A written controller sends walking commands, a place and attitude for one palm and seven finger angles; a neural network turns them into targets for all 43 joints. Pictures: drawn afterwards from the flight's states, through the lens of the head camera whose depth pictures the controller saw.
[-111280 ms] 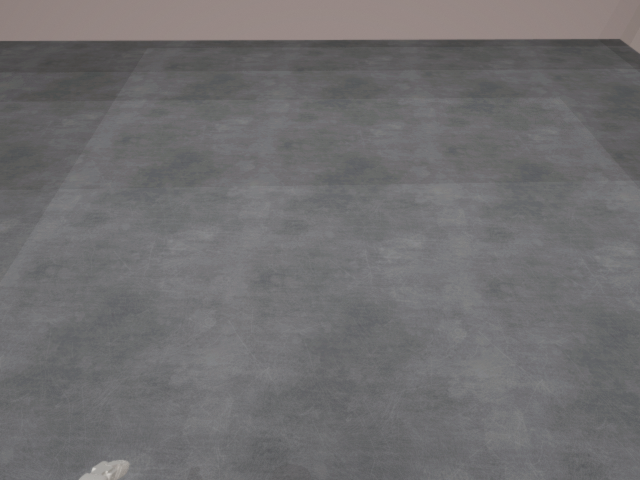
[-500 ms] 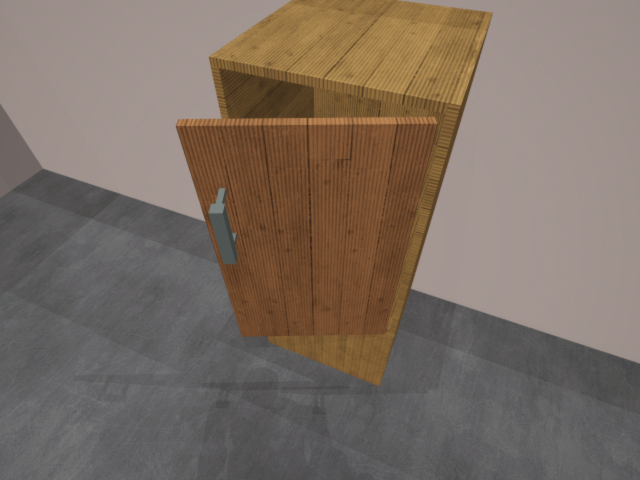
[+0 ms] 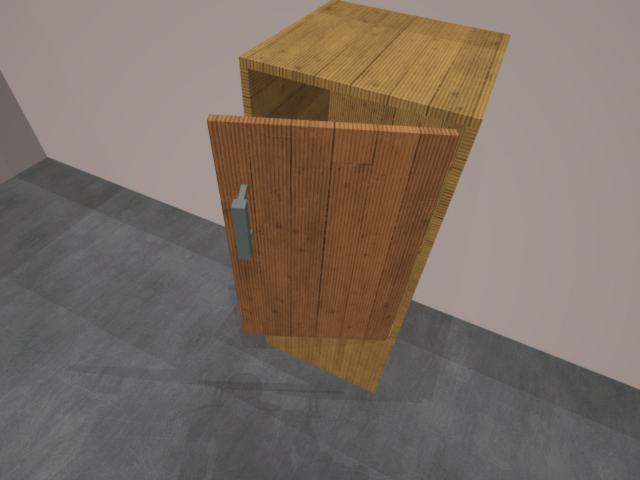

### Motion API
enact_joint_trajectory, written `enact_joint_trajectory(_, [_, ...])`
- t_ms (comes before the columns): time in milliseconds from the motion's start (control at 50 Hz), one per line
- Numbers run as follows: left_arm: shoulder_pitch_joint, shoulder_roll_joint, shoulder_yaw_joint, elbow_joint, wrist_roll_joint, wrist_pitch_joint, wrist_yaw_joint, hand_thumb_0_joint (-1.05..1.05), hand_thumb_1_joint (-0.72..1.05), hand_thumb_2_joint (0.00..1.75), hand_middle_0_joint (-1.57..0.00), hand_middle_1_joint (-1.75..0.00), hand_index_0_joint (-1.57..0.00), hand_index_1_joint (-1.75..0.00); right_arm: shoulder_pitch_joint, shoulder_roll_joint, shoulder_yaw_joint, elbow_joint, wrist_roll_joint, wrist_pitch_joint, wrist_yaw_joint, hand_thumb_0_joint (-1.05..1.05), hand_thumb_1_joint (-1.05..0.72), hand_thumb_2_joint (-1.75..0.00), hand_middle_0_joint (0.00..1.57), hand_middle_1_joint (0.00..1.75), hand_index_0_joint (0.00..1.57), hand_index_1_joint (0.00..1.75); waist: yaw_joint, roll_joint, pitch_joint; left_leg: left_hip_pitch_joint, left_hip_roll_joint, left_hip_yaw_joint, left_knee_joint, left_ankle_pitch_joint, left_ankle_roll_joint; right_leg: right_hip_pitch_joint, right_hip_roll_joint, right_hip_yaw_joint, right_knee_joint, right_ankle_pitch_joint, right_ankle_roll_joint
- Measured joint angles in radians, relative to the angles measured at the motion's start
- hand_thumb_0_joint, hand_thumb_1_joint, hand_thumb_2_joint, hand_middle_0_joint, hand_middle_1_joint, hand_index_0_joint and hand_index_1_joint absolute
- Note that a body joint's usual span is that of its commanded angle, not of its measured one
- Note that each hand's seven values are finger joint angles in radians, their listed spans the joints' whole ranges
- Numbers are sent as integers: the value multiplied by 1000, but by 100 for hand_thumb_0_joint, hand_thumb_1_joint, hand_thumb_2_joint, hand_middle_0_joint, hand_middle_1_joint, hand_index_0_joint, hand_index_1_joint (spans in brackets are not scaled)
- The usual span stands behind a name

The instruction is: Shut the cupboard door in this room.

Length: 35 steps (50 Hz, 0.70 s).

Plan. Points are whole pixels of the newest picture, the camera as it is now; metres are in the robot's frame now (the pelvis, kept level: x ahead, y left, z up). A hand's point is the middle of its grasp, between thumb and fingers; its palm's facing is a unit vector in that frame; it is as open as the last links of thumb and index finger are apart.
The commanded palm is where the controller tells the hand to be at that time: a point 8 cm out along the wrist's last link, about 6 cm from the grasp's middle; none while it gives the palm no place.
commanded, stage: shuffle to correct the standing spot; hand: left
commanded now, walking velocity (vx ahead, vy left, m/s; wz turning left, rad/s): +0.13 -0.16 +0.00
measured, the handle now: (244, 222) +0.50 +0.16 +0.02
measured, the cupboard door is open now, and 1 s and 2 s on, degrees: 24 24 24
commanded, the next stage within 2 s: come to a stop and stand still in 0.06 s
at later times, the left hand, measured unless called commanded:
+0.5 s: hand out of the picture +0.02 +0.13 -0.18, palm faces +0.01 -0.99 -0.13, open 7.4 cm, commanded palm none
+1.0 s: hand out of the picture +0.03 +0.21 -0.16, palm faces -0.06 -0.95 -0.30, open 7.4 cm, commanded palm none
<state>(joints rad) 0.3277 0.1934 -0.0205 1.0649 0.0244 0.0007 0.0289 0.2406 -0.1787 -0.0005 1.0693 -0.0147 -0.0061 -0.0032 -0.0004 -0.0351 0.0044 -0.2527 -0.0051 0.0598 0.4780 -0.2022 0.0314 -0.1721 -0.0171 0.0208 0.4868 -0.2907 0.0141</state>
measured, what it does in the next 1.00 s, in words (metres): stands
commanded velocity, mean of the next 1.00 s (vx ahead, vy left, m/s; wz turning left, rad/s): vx -0.01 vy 0.00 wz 0.00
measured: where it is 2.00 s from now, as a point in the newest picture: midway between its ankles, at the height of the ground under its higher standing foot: outside the picture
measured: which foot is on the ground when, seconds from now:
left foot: down 0.00-1.00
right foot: down 0.00-1.00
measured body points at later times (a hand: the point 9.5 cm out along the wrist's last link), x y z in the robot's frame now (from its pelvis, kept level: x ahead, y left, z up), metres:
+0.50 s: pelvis +0.03 -0.02 +0.00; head +0.04 +0.00 +0.45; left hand +0.02 +0.18 -0.17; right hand +0.06 -0.25 -0.15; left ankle +0.04 +0.10 -0.74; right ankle -0.02 -0.14 -0.74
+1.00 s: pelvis +0.00 +0.00 +0.00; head +0.02 -0.02 +0.45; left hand +0.03 +0.26 -0.14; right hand +0.03 -0.24 -0.16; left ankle +0.04 +0.10 -0.74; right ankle -0.02 -0.14 -0.74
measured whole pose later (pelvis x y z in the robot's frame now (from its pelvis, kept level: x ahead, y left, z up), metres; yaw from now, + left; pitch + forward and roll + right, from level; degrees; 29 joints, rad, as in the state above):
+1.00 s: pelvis +0.00 +0.00 +0.00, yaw -2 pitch +0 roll +1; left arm 0.28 0.22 -0.02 1.01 0.02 -0.01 0.03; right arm 0.25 -0.22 -0.01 1.01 -0.01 0.00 0.01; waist 0.00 0.04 0.02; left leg -0.28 -0.01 0.09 0.47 -0.20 0.03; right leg -0.24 -0.03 0.04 0.53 -0.30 0.02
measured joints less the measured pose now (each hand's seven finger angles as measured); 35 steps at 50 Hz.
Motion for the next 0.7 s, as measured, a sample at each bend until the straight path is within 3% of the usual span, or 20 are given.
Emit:
enact_joint_trajectory(60, [21, -3, 7, -3, 7, 10, -9, 1, 90, 90, -20, -30, -20, -30, 14, 10, -7, -1, -3, 9, 0, 1, -91, -90, 20, 29, 20, 30, 2, -4, -5, -9, 4, 5, 16, -13, -2, -18, -2, -4, 30, -22, -18])
enact_joint_trajectory(140, [49, -10, 17, -10, 10, 12, -18, 1, 91, 90, -20, -30, -20, -30, 35, 19, -16, -2, -5, 15, -4, 1, -91, -90, 20, 29, 20, 30, 3, 4, -7, -29, 22, -1, 50, -37, -13, -29, 14, -11, 44, -31, -15])
enact_joint_trajectory(300, [85, -43, 16, 19, -5, -15, -5, 0, 90, 90, -20, -30, -20, -30, 47, 27, -9, 26, 3, -1, -16, 1, -91, -90, 20, 29, 20, 30, 5, 9, 1, -27, 54, -20, 100, -89, -46, 2, 46, -26, 36, -56, -34])
enact_joint_trajectory(460, [27, -71, 1, 14, -9, -15, 13, 1, 90, 90, -20, -30, -20, -30, -6, 35, -9, 32, 18, -5, -33, 2, -93, -90, 20, 29, 20, 30, 13, -10, 25, 20, 38, -1, 38, -63, -35, 31, 29, -10, 2, -39, -19])
enact_joint_trajectory(560, [-20, -43, 11, -10, -3, 2, 22, 2, 92, 90, -21, -30, -21, -30, -41, 35, -17, 7, 16, -1, -29, 1, -93, -90, 20, 29, 20, 30, 10, -10, 37, 13, 30, 7, 35, -46, -26, 14, 21, -3, 19, -32, -13])
enact_joint_trajectory(620, [-28, -31, 10, -33, -1, -8, 31, 2, 92, 90, -21, -30, -21, -30, -46, 18, -21, -45, 15, 9, -17, 1, -92, -90, 20, 29, 20, 30, 2, 25, 35, -31, 44, 4, 89, -60, -22, -10, 33, -5, 28, -21, -8])
enact_joint_trajectory(700, [-42, -7, 10, -59, 2, 0, 22, 1, 91, 90, -21, -30, -21, -30, -24, 5, -21, -101, 5, 4, -3, 1, -92, -90, 20, 29, 20, 30, -10, 57, 25, -56, 28, 8, 114, -64, -3, -42, 17, -3, 73, -37, -5])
